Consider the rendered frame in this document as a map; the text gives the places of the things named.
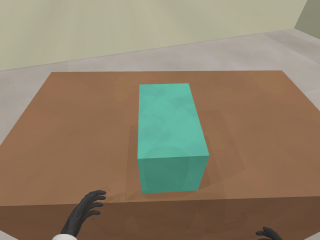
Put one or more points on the right robot hand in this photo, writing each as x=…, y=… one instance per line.
x=268, y=232

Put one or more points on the carton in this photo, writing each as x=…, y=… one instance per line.
x=172, y=153

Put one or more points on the left robot hand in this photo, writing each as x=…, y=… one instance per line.
x=81, y=212

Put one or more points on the pedestal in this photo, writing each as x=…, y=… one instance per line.
x=79, y=134

